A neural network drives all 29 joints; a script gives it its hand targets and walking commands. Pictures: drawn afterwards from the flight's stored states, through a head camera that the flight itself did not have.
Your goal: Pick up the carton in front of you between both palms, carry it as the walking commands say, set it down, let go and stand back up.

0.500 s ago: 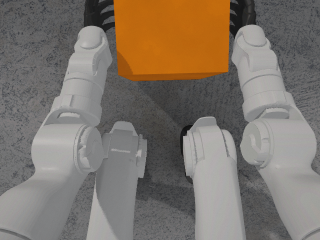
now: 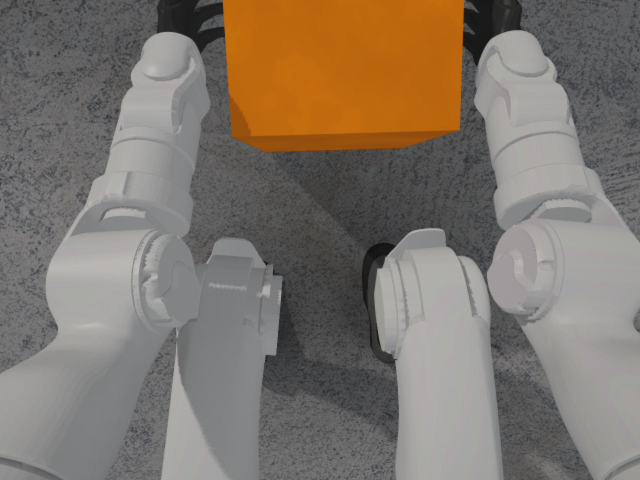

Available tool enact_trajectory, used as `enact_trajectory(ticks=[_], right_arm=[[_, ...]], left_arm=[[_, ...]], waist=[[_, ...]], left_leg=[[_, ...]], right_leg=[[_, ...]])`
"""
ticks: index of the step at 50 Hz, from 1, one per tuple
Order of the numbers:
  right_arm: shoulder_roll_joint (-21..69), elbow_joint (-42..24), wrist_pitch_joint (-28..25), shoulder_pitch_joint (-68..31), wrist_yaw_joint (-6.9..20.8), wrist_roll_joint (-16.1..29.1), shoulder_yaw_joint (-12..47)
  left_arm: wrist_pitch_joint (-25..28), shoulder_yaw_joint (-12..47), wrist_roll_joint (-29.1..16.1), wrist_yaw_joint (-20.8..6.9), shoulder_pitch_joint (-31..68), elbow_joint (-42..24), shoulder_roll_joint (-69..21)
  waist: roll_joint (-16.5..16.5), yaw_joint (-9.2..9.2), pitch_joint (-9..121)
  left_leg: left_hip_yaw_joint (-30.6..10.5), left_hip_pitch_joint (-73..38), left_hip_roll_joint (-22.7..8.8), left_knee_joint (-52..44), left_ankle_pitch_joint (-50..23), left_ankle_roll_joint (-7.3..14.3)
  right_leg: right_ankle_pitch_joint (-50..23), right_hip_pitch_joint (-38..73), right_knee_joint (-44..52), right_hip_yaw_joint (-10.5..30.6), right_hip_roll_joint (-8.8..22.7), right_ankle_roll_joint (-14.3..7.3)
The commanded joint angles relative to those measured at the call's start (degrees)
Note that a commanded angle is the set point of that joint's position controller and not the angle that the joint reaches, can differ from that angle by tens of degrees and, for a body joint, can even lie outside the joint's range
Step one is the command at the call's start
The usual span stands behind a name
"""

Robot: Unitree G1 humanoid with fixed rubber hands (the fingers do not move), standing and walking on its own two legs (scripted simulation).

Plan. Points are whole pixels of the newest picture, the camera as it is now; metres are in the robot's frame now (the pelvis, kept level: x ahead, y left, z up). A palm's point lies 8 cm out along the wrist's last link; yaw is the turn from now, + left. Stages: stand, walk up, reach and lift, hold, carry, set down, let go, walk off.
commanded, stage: set down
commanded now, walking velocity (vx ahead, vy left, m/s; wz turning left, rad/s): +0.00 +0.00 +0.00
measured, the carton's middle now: (336, 58) +0.52 -0.05 -0.24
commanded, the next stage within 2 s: let go in 1.36 s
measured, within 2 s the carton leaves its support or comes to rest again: neither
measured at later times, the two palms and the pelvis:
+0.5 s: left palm (140, 20) +0.53 +0.14 -0.13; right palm (555, 11) +0.52 -0.24 -0.13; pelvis +0.00 +0.00 +0.01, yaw +0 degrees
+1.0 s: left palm out of the picture +0.53 +0.14 +0.03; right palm out of the picture +0.52 -0.25 +0.03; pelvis +0.02 -0.01 +0.14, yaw -1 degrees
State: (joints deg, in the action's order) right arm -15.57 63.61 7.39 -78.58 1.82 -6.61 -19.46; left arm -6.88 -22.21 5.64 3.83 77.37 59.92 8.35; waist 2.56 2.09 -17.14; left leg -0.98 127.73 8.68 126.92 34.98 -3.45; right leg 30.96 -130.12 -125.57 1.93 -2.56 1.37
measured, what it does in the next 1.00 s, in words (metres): rises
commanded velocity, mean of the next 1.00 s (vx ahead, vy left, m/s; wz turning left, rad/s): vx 0.00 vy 0.00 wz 0.00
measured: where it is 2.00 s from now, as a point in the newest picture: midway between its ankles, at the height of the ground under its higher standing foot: (318, 330)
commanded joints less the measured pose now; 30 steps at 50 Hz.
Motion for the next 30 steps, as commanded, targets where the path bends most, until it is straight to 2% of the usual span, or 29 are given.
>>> enact_trajectory(ticks=[1, 2, 4, 5, 6, 8, 11, 16, 20, 24, 26, 30], right_arm=[[23.7, -0.1, -1.7, -20.8, 6.6, 1.1, 7.6], [16.1, 0.5, -2.5, -17.9, 4.8, 0.7, 5.3], [-5.9, 0.5, -4.8, -11.6, -0.7, 1.6, 1.3], [-12.5, 0.7, -6.1, -10.4, -3.2, 3.3, 0.8], [-14.3, 1.1, -7.0, -10.8, -4.5, 5.6, 2.1], [-15.6, 0.7, -8.1, -12.7, -5.1, 9.9, 5.3], [-15.0, -1.8, -9.1, -14.7, -4.6, 15.3, 10.2], [-15.5, -6.2, -8.7, -13.0, -4.1, 20.4, 13.8], [-18.0, -10.0, -6.9, -8.9, -4.9, 20.5, 12.6], [-18.0, -17.0, -4.1, -6.5, -5.2, 18.0, 9.9], [-16.5, -17.5, -2.6, -5.6, -5.0, 16.6, 8.8], [-12.4, -13.7, -2.0, -3.3, -4.1, 14.4, 7.6]], left_arm=[[0.6, 10.7, -1.0, -7.9, 20.8, 0.1, -26.5], [1.2, 8.9, -0.7, -6.1, 18.3, 0.0, -18.6], [3.1, 5.5, -1.7, -0.8, 11.9, -0.1, 4.0], [4.0, 5.5, -3.8, 1.5, 11.1, -0.2, 10.6], [4.5, 7.0, -6.6, 2.6, 11.8, -0.2, 12.4], [5.4, 10.2, -10.9, 3.3, 12.8, -0.4, 13.5], [6.4, 14.9, -15.7, 3.2, 13.8, -2.2, 12.5], [6.4, 17.6, -18.8, 3.8, 11.7, -8.1, 13.1], [4.7, 15.8, -17.9, 5.2, 8.5, -14.4, 14.6], [1.8, 14.0, -16.0, 6.1, 5.5, -21.2, 13.0], [0.4, 13.1, -14.8, 6.1, 4.1, -20.4, 12.0], [0.1, 10.4, -12.2, 5.2, 1.8, -15.4, 9.6]], waist=[[-0.4, 1.65, 44.1], [-0.8, 1.64, 44.8], [-1.5, 1.86, 46.5], [-1.6, 2.08, 48.3], [-1.6, 1.99, 50.3], [-1.8, 1.85, 53.4], [-2.0, 1.08, 57.8], [-2.6, 0.36, 69.5], [-2.8, 0.64, 79.5], [-4.0, 1.41, 86.7], [-4.5, 1.21, 81.1], [-3.8, -0.40, 68.7]], left_leg=[[3.2, -14.0, -0.1, -10.8, -8.3, 1.3], [3.4, -15.0, -0.6, -10.7, -8.3, 0.8], [3.6, -17.5, -1.9, -10.6, -8.4, 0.0], [3.4, -18.8, -2.4, -10.3, -9.0, -0.2], [3.1, -19.7, -2.8, -10.0, -10.4, -0.2], [2.8, -20.3, -3.7, -9.3, -13.1, -0.2], [2.8, -21.7, -4.4, -8.4, -17.0, 0.0], [4.0, -27.2, -4.6, -8.1, -20.0, 0.0], [5.5, -31.8, -3.9, -10.0, -19.3, 0.0], [6.5, -35.2, -2.8, -14.6, -16.6, 0.9], [6.5, -32.9, -2.7, -17.4, -13.8, 1.3], [5.6, -27.4, -3.2, -21.6, -10.8, 1.3]], right_leg=[[-9.4, 23.6, 9.1, -2.3, -1.4, -1.7], [-9.5, 24.5, 9.3, -2.3, -0.9, -1.2], [-9.8, 27.4, 9.8, -2.4, 0.3, -0.3], [-10.6, 28.7, 9.6, -2.2, 0.8, -0.1], [-12.1, 29.7, 9.1, -1.9, 1.2, -0.2], [-15.1, 30.3, 8.1, -1.4, 1.8, -0.3], [-19.6, 32.4, 7.0, -0.8, 2.4, -0.5], [-24.6, 40.8, 6.4, -1.3, 2.3, -0.5], [-24.9, 47.6, 7.9, -2.9, 1.6, -0.4], [-22.8, 52.5, 12.5, -4.9, 0.3, -0.6], [-19.2, 49.2, 15.3, -5.2, 0.0, -0.6], [-14.5, 40.5, 19.6, -4.6, 0.2, -0.6]])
